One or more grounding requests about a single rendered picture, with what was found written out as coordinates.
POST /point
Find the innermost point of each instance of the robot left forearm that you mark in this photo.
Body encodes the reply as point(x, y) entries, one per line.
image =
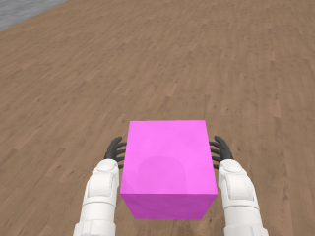
point(99, 203)

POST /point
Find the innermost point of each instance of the carton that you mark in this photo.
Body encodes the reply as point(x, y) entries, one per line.
point(168, 171)

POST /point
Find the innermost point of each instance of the right robot hand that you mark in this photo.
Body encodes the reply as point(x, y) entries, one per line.
point(223, 151)

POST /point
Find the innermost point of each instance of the robot right forearm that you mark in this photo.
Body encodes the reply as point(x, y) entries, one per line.
point(239, 201)

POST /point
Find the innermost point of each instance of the left robot hand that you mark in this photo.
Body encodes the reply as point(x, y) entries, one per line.
point(112, 151)

